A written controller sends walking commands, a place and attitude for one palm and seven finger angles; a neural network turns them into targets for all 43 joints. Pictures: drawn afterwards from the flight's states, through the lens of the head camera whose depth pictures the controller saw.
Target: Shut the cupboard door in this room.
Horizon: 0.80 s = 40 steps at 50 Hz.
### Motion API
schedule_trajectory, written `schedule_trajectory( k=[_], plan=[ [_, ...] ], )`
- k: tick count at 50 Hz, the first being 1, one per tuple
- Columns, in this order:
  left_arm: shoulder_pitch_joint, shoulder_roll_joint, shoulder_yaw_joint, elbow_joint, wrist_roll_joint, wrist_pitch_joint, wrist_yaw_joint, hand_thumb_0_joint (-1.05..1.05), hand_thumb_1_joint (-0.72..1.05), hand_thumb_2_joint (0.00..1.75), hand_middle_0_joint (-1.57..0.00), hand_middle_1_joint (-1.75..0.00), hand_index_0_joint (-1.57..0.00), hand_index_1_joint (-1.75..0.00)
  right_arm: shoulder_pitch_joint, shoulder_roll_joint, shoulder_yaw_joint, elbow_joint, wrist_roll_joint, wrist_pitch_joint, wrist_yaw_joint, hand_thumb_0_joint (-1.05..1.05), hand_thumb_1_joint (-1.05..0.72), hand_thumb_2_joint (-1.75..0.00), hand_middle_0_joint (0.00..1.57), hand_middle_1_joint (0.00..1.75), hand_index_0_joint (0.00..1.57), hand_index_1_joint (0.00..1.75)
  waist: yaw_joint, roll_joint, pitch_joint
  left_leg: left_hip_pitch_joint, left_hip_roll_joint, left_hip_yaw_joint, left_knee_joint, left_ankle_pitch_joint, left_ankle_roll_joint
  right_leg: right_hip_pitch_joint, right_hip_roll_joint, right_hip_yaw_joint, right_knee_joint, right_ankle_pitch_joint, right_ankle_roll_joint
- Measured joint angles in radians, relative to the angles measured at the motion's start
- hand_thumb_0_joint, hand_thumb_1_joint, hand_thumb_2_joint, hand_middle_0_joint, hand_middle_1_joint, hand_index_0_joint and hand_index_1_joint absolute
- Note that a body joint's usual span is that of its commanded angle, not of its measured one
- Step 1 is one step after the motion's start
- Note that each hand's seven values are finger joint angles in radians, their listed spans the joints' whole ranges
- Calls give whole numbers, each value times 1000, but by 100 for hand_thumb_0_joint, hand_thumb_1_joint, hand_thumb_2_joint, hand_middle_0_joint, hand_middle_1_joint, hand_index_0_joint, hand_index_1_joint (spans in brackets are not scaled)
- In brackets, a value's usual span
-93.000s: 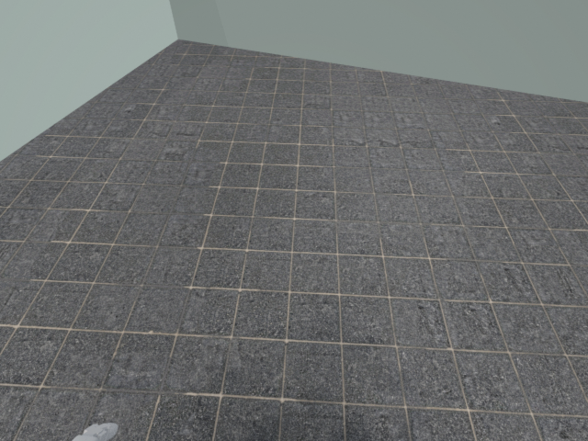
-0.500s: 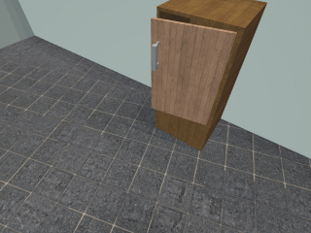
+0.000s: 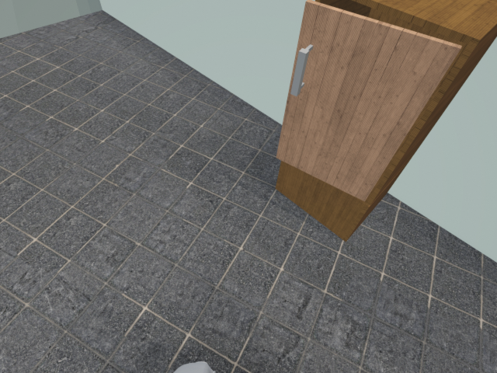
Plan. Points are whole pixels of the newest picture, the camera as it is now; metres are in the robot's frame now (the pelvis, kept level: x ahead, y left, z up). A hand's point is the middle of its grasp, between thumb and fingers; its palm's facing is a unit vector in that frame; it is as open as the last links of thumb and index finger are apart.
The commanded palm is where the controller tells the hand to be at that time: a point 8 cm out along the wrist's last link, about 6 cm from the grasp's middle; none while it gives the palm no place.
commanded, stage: walk to a spot facing it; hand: left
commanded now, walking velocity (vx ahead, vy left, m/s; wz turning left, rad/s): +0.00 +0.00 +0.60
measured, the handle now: (302, 70) +0.90 -0.13 +0.00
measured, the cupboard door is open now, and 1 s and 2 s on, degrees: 11 11 11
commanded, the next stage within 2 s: turn to face it in 0.94 s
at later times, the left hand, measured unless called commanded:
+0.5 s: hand out of the picture +0.01 +0.19 -0.13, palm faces +0.32 -0.90 -0.31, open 7.4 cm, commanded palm none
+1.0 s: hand out of the picture +0.02 +0.25 -0.14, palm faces +0.60 -0.77 -0.24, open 7.4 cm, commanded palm none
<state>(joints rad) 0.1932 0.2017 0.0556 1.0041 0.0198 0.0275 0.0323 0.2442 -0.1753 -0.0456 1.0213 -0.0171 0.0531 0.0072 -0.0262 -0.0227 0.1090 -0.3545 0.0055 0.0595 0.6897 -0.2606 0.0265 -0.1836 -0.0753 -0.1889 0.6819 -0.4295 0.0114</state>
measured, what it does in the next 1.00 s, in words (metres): steps on the spot, turning left: right foot, then left foot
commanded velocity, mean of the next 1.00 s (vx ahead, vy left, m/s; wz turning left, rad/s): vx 0.15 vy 0.00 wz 0.59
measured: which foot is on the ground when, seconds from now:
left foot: down 0.00-0.38, up 0.40-0.72, down 0.74-1.00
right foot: up 0.00-0.38, down 0.40-0.74, up 0.76-1.00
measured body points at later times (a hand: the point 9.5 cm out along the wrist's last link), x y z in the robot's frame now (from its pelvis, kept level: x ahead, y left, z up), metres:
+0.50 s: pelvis +0.00 -0.03 +0.02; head +0.04 -0.04 +0.47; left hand -0.01 +0.24 -0.11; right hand +0.14 -0.29 -0.13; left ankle +0.00 +0.08 -0.65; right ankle +0.02 -0.17 -0.72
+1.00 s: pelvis +0.08 +0.03 +0.02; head +0.12 +0.06 +0.46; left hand -0.01 +0.29 -0.12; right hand +0.29 -0.12 -0.13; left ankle +0.02 +0.12 -0.72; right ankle +0.22 -0.05 -0.68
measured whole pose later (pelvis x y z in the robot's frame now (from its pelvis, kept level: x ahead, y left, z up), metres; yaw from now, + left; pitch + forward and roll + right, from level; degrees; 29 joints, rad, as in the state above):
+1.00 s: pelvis +0.08 +0.03 +0.02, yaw +37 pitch +0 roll +0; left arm 0.21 0.24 0.07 0.89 0.03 0.02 -0.02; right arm 0.21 -0.21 -0.04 0.91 -0.03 0.00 0.01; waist 0.00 0.00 0.09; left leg -0.26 -0.02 -0.01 0.53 -0.29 0.03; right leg -0.51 -0.10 -0.05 0.86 -0.35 0.06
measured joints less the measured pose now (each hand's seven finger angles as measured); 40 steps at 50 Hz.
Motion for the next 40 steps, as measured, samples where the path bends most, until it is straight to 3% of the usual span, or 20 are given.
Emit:
schedule_trajectory(
  k=[3,7,14,19,20,22,24,26,28,31,36,38,40],
  plan=[
    [-9,5,4,-16,-2,25,1,1,91,90,-20,-30,-20,-30,-14,3,0,-25,-8,-14,-4,1,-91,-90,20,30,20,30,8,-8,13,-10,-27,-1,-9,-22,45,-128,9,95,257,-107,10],
    [-29,15,13,-38,1,29,-8,1,91,90,-20,-30,-20,-30,-20,-2,1,-48,-11,-22,-14,0,-91,-90,20,30,20,30,2,9,6,-4,-45,-41,-114,47,46,-244,28,168,386,-20,25],
    [-55,35,20,-96,3,18,-13,1,91,90,-20,-30,-20,-30,-24,-33,-14,-68,-13,-11,-10,0,-91,-90,20,30,20,30,-3,48,-17,-13,-53,-142,-215,129,29,-252,45,204,232,13,40],
    [-36,43,13,-123,2,5,-21,1,91,90,-20,-30,-20,-30,-13,-59,-34,-79,-15,13,-5,1,-91,-90,20,30,20,30,-8,64,-51,-39,-78,-220,-195,117,2,-113,78,187,-59,15,19],
    [-15,54,12,-136,7,-4,-23,1,91,90,-20,-30,-20,-30,-5,-57,-38,-83,-10,19,-5,1,-91,-90,20,30,20,30,-2,39,-70,-71,-102,-214,-139,31,-8,-69,64,203,-166,-30,-6],
    [3,45,10,-128,8,-7,-15,0,91,90,-20,-30,-20,-30,-14,-75,-48,-85,-10,25,-3,1,-91,-90,20,30,20,30,8,44,-67,-153,-107,-181,96,-118,-34,-64,53,187,-188,116,-14],
    [25,30,8,-108,5,-3,-10,0,91,90,-20,-30,-20,-30,-15,-94,-56,-92,-13,27,6,1,-91,-90,20,30,20,30,1,60,-59,-208,-82,-132,306,-132,-47,-31,40,149,-192,136,-2],
    [48,23,7,-93,4,-8,-7,1,91,90,-20,-30,-20,-30,-18,-102,-58,-102,-11,26,17,1,-91,-90,20,30,20,30,-3,55,-52,-229,-45,-88,406,-110,-60,7,21,119,-213,126,7],
    [64,19,4,-83,5,-15,-7,1,91,90,-20,-30,-20,-30,-28,-102,-55,-111,-7,25,24,1,-91,-90,20,30,20,30,-4,40,-38,-219,-13,-59,399,-108,-68,35,-3,90,-224,115,13],
    [81,16,0,-77,7,-28,-11,1,91,90,-20,-30,-20,-30,-51,-97,-45,-118,-4,25,31,1,-91,-90,20,30,19,30,5,19,-13,-172,20,-25,276,-115,-65,64,-37,41,-215,90,25],
    [128,24,1,-70,8,-43,-23,1,91,90,-20,-30,-20,-30,-105,-84,-22,-130,-4,6,42,1,-91,-90,20,30,19,30,41,-15,13,-45,19,35,-2,-106,-29,79,-95,-27,-128,6,62],
    [151,32,4,-63,2,-33,-31,1,91,90,-20,-30,-20,-30,-121,-87,-15,-153,-8,-24,42,1,-91,-90,20,30,19,30,44,-15,11,-26,14,36,-60,42,5,3,-111,-9,73,-67,64],
    [143,48,8,-48,3,-5,-33,1,91,90,-20,-30,-20,-30,-135,-75,-8,-160,-8,-48,34,1,-91,-90,20,30,20,30,52,-27,20,-35,5,34,3,-6,17,-108,-87,74,316,-121,49]
  ],
)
